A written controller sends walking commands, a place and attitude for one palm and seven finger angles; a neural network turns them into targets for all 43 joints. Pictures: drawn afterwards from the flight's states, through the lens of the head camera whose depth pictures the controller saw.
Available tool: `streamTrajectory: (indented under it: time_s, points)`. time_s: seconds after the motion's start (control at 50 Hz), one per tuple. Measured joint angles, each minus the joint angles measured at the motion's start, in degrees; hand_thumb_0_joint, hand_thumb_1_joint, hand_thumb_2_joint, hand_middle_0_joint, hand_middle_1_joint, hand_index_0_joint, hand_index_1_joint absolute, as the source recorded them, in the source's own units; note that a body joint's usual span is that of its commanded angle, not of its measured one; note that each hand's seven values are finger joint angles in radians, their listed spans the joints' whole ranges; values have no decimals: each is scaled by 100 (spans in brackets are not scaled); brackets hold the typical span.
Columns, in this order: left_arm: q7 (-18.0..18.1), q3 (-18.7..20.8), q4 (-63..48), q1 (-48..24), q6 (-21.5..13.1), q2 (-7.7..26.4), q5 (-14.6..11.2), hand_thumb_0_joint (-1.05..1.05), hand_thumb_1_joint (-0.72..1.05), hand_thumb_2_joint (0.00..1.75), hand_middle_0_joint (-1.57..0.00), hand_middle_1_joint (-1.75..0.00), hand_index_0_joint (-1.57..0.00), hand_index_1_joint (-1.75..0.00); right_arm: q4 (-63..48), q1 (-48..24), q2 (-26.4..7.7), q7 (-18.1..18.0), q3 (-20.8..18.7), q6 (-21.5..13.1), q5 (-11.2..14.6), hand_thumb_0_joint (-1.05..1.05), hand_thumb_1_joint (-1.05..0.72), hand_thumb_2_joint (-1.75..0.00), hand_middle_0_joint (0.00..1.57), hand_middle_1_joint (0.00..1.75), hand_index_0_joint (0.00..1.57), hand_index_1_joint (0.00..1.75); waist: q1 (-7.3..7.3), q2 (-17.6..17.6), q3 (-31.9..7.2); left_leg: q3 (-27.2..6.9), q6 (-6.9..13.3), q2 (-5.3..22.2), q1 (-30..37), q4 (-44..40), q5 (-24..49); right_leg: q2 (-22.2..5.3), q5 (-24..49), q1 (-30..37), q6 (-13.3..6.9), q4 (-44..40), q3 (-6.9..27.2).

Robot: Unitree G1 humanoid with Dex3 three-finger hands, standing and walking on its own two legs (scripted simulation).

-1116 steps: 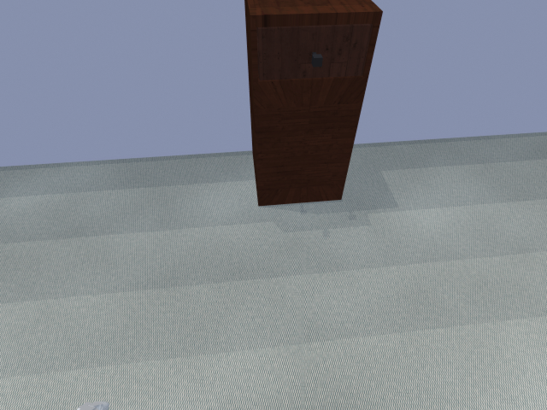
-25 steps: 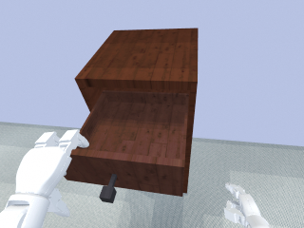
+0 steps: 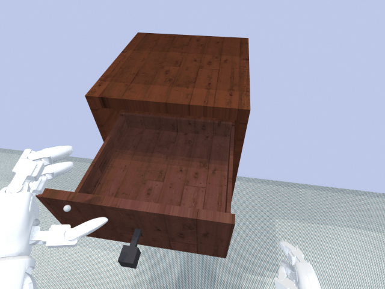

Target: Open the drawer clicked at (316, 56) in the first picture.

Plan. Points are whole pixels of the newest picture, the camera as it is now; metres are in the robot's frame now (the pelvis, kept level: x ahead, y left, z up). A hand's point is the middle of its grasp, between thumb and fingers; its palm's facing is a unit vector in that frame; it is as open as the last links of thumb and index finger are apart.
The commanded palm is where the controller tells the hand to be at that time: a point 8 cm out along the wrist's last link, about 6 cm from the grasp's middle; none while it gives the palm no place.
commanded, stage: draw the hand back to the body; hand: left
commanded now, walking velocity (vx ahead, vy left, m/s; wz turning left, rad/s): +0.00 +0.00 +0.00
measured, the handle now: (132, 247) +0.20 +0.15 -0.01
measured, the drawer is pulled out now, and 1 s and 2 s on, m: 0.28 0.28 0.28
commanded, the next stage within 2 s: step back with the hand held close in 0.58 s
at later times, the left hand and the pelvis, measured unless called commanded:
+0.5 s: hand (56, 211) +0.18 +0.23 +0.16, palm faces +0.42 -0.82 -0.40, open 7.9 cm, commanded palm +0.13 +0.27 +0.18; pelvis +0.00 -0.01 +0.00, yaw +1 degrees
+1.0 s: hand (60, 213) +0.18 +0.23 +0.15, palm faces +0.29 -0.80 -0.52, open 7.4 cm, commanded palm +0.11 +0.27 +0.18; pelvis -0.02 +0.00 +0.00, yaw -1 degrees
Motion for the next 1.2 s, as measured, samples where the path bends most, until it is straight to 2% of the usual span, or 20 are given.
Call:
streamTrajectory:
  time_s: [0.32,0.54,0.72,0.84,0.96,1.02,1.1,1.2]
  points:
    - [46,439,391,22,8,150,-97,0,49,73,-24,-57,-24,-56,17,-197,-79,-77,-153,128,97,1,-90,-90,20,30,20,30,53,92,-101,-55,-37,14,-55,-50,7,9,-39,-59,-34,-3,-57]
    - [56,352,451,25,19,88,-113,1,81,87,-21,-36,-21,-35,41,-205,-77,-76,-137,130,100,1,-90,-90,20,30,20,30,56,135,-104,-99,-81,44,-56,-53,19,36,-46,-55,-82,4,-106]
    - [36,426,493,28,-23,108,-122,1,88,90,-21,-31,-21,-31,25,-164,-99,-83,-153,170,123,1,-90,-90,20,30,20,30,20,192,-104,-102,-110,82,-106,-28,22,73,-34,-98,-116,12,-114]
    - [58,770,426,74,-364,177,-44,1,89,90,-21,-31,-21,-30,-151,-258,-196,-37,-193,421,150,1,-90,-90,20,30,20,30,-172,144,-42,-56,-84,90,-503,101,52,81,77,-468,-106,40,-75]
    - [75,741,195,426,-396,348,1,1,89,90,-21,-31,-21,-30,-300,-288,-236,-41,-347,639,187,1,-90,-90,20,30,20,30,-375,-40,26,71,-18,-27,-752,124,144,-35,83,-841,-20,278,47]
    - [91,808,81,568,-387,498,-3,1,89,90,-21,-31,-21,-30,-359,-265,-204,-61,-390,689,195,1,-90,-90,20,30,20,30,-431,-135,35,93,4,-67,-885,209,161,-75,89,-989,4,391,68]
    - [137,933,-44,662,-398,612,-32,1,89,90,-21,-31,-21,-30,-404,-222,-142,-73,-385,681,191,1,-90,-90,20,30,20,30,-435,-225,26,97,24,-95,-1070,361,177,-106,116,-1155,20,515,66]
    - [206,975,-146,637,-433,569,-43,1,89,90,-21,-31,-21,-30,-424,-170,-72,-74,-308,594,172,1,-90,-90,20,30,20,30,-354,-286,-11,103,46,-115,-1286,568,194,-129,159,-1346,32,673,64]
